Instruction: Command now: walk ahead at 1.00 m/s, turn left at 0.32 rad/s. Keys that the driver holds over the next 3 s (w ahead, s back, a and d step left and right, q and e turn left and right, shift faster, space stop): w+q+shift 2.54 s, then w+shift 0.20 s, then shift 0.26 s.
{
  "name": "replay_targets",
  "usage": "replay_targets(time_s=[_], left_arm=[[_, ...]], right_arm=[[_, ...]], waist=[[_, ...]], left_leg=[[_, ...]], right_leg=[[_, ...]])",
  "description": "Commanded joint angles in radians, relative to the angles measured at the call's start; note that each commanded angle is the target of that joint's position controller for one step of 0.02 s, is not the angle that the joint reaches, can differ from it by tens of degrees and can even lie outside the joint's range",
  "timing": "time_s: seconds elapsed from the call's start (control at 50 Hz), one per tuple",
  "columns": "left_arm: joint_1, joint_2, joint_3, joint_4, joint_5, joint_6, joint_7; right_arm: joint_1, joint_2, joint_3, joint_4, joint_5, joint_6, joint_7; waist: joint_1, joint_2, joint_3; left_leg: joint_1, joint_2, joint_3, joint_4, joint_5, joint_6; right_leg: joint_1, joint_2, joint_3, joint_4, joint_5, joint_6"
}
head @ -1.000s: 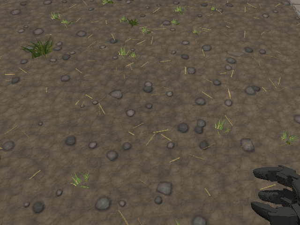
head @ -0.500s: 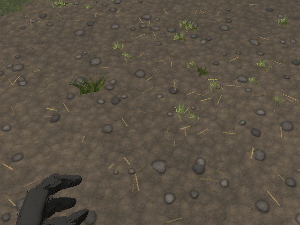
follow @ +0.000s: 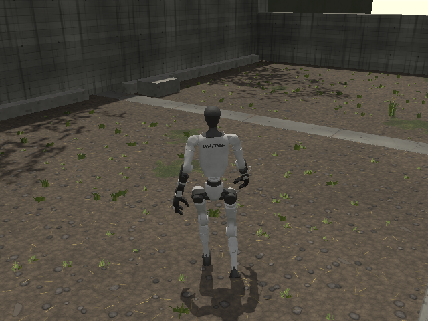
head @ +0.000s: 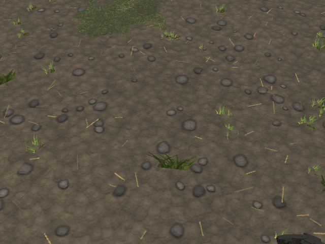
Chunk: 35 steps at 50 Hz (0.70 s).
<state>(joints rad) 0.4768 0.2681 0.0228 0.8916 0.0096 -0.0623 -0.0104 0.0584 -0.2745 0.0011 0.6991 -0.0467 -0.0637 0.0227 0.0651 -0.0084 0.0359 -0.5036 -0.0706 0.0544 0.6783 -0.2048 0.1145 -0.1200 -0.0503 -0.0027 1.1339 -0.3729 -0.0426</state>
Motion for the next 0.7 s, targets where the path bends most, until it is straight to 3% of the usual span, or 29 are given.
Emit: replay_targets(time_s=[0.02,0.06,0.08,0.12,0.16,0.18,0.22,0.28,0.3,0.32,0.34,0.36,0.38,0.4,0.42,0.44,0.48,0.5,0.52,0.56,0.6,0.64,0.68,0.7], left_arm=[[-0.154,0.130,0.018,-0.179,0.012,-0.036,0.005],[-0.136,0.101,0.008,-0.181,0.046,-0.012,-0.007],[-0.154,0.092,0.006,-0.193,0.054,0.000,-0.015],[-0.284,0.082,0.000,-0.247,0.056,0.014,-0.024],[-0.416,0.075,-0.012,-0.300,0.042,0.010,-0.032],[-0.446,0.072,-0.016,-0.308,0.034,0.006,-0.038],[-0.466,0.081,-0.015,-0.309,0.016,0.002,-0.039],[-0.462,0.139,0.004,-0.313,0.018,0.005,-0.016],[-0.375,0.170,0.019,-0.290,0.022,0.002,-0.003],[-0.206,0.198,0.036,-0.245,0.023,-0.002,0.015],[-0.009,0.250,0.060,-0.208,0.035,-0.004,0.039],[0.102,0.338,0.084,-0.196,0.079,-0.009,0.049],[-0.005,0.340,0.089,-0.211,0.065,-0.003,0.035],[-0.129,0.224,0.072,-0.233,0.054,0.001,0.029],[-0.177,0.153,0.057,-0.226,0.048,0.001,0.025],[-0.179,0.128,0.051,-0.209,0.053,-0.001,0.023],[-0.136,0.092,0.039,-0.150,0.042,-0.016,0.017],[-0.120,0.075,0.035,-0.126,0.028,-0.026,0.008],[-0.113,0.069,0.033,-0.108,0.016,-0.035,0.001],[-0.131,0.069,0.032,-0.095,0.010,-0.050,-0.002],[-0.169,0.094,0.037,-0.092,0.011,-0.058,0.004],[-0.136,0.126,0.043,-0.073,0.012,-0.057,0.013],[-0.094,0.178,0.052,-0.069,0.010,-0.048,0.022],[-0.089,0.214,0.061,-0.075,0.010,-0.035,0.028]], right_arm=[[0.315,-0.197,-0.085,0.081,0.028,-0.008,-0.024],[0.275,-0.135,-0.068,0.096,0.028,-0.017,-0.033],[0.286,-0.118,-0.065,0.106,0.033,-0.023,-0.035],[0.307,-0.118,-0.067,0.122,0.043,-0.033,-0.034],[0.280,-0.134,-0.076,0.114,0.038,-0.043,-0.027],[0.275,-0.150,-0.085,0.110,0.042,-0.048,-0.022],[0.305,-0.194,-0.102,0.117,0.058,-0.057,-0.012],[0.361,-0.224,-0.112,0.138,0.059,-0.046,-0.017],[0.371,-0.249,-0.117,0.143,0.052,-0.040,-0.019],[0.350,-0.276,-0.123,0.143,0.041,-0.034,-0.018],[0.319,-0.239,-0.113,0.131,0.033,-0.038,-0.015],[0.361,-0.063,-0.074,0.083,0.058,-0.044,-0.019],[0.420,-0.083,-0.062,0.048,0.072,-0.039,-0.023],[0.331,-0.138,-0.070,0.072,0.047,-0.022,-0.030],[0.267,-0.136,-0.068,0.072,0.033,-0.011,-0.020],[0.225,-0.123,-0.069,0.070,0.025,0.000,-0.007],[0.186,-0.066,-0.058,0.037,0.016,0.031,0.017],[0.141,-0.042,-0.050,0.009,0.017,0.044,0.025],[0.094,-0.027,-0.044,-0.021,0.015,0.053,0.034],[0.015,-0.019,-0.033,-0.076,0.012,0.054,0.051],[-0.047,-0.034,-0.026,-0.110,0.019,0.054,0.068],[-0.113,-0.036,-0.020,-0.126,0.017,0.052,0.082],[-0.092,-0.058,-0.027,-0.112,0.020,0.048,0.078],[-0.036,-0.082,-0.036,-0.093,0.023,0.048,0.069]], waist=[[-0.129,0.032,-0.089],[-0.040,0.023,-0.041],[-0.025,0.043,-0.017],[-0.033,0.049,0.064],[-0.041,0.045,0.111],[-0.046,0.039,0.104],[-0.064,0.027,0.066],[-0.070,0.022,0.015],[-0.033,0.022,-0.056],[0.060,0.010,-0.150],[0.158,0.010,-0.247],[0.131,-0.250,-0.378],[0.032,-0.407,-0.435],[0.018,-0.231,-0.250],[0.011,-0.098,-0.133],[0.001,-0.041,-0.083],[-0.037,-0.073,-0.016],[-0.047,-0.077,0.011],[-0.055,-0.076,0.029],[-0.080,-0.087,0.049],[-0.102,-0.071,0.080],[-0.092,-0.027,0.112],[-0.115,-0.047,0.070],[-0.152,-0.074,0.025]], left_leg=[[0.634,0.296,-0.580,-0.392,-0.042,0.180],[0.420,0.215,-0.479,-0.441,-0.024,0.174],[0.368,0.200,-0.473,-0.468,-0.020,0.192],[0.287,0.183,-0.445,-0.552,-0.037,0.215],[0.179,0.131,-0.388,-0.600,0.032,0.198],[0.139,0.109,-0.357,-0.605,0.107,0.178],[0.136,0.131,-0.360,-0.625,0.248,0.147],[0.345,0.153,-0.372,-0.477,0.533,0.098],[0.395,0.145,-0.361,-0.324,0.700,0.075],[0.353,0.113,-0.337,-0.085,0.737,0.050],[0.189,0.061,-0.314,0.205,0.601,0.032],[-0.074,-0.050,-0.237,0.601,-0.091,0.016],[-0.206,-0.045,-0.204,0.745,-0.248,0.023],[-0.257,0.045,-0.177,0.764,-0.142,0.025],[-0.248,0.089,-0.153,0.720,-0.073,0.016],[-0.228,0.114,-0.145,0.689,-0.063,0.009],[-0.215,0.152,-0.139,0.659,-0.078,-0.001],[-0.246,0.168,-0.132,0.645,-0.076,0.000],[-0.278,0.176,-0.121,0.626,-0.053,0.000],[-0.272,0.177,-0.088,0.526,0.055,0.005],[-0.218,0.166,-0.033,0.340,0.157,0.013],[-0.120,0.124,0.065,0.169,0.215,0.041],[-0.008,0.052,0.126,0.106,0.213,0.071],[0.051,0.016,0.140,0.100,0.167,0.084]], right_leg=[[-0.661,-0.044,0.046,0.210,0.065,-0.018],[-0.536,-0.077,0.054,0.095,0.033,0.018],[-0.525,-0.083,0.052,0.039,-0.005,0.039],[-0.563,-0.098,0.027,-0.112,0.007,0.079],[-0.483,-0.081,0.006,-0.315,0.213,0.099],[-0.390,-0.060,-0.003,-0.410,0.330,0.099],[-0.224,-0.018,-0.014,-0.498,0.506,0.084],[-0.171,0.022,-0.008,-0.573,0.424,0.048],[-0.073,0.053,-0.014,-0.574,0.319,0.035],[0.119,0.061,-0.030,-0.577,0.242,0.027],[0.366,-0.043,0.045,-0.533,0.107,0.015],[0.583,-0.343,0.460,-0.653,-0.317,-0.032],[0.549,-0.449,0.882,-0.868,-0.393,-0.084],[0.394,-0.395,0.737,-0.876,-0.434,-0.083],[0.255,-0.351,0.548,-0.863,-0.266,-0.084],[0.174,-0.313,0.418,-0.870,-0.106,-0.074],[0.062,-0.283,0.238,-0.898,0.065,-0.056],[0.051,-0.277,0.166,-0.913,0.157,-0.042],[0.047,-0.274,0.094,-0.931,0.254,-0.031],[0.012,-0.237,-0.056,-0.963,0.427,-0.012],[-0.021,-0.194,-0.177,-1.015,0.484,-0.003],[-0.010,-0.165,-0.270,-1.046,0.640,0.006],[0.083,-0.175,-0.301,-0.954,1.076,0.012],[0.138,-0.190,-0.303,-0.857,1.270,0.015]])
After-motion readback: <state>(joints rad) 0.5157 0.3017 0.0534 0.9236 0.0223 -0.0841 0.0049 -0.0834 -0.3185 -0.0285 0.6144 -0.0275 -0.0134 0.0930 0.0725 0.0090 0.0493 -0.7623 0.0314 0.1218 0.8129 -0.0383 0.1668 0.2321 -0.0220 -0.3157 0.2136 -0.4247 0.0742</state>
